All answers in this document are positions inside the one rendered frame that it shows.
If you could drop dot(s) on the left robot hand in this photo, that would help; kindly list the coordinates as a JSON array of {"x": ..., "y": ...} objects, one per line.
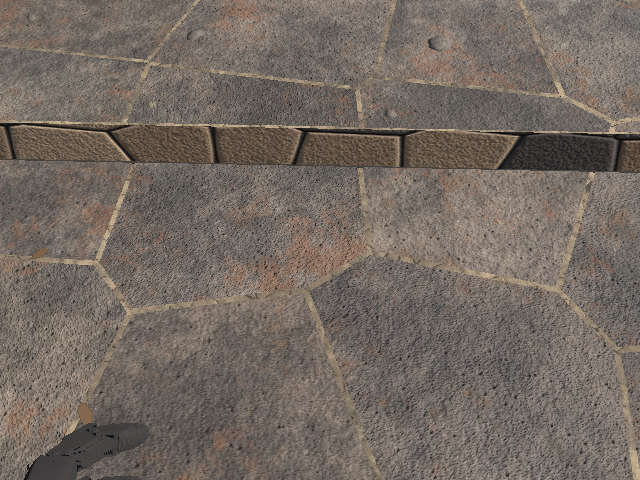
[{"x": 84, "y": 447}]

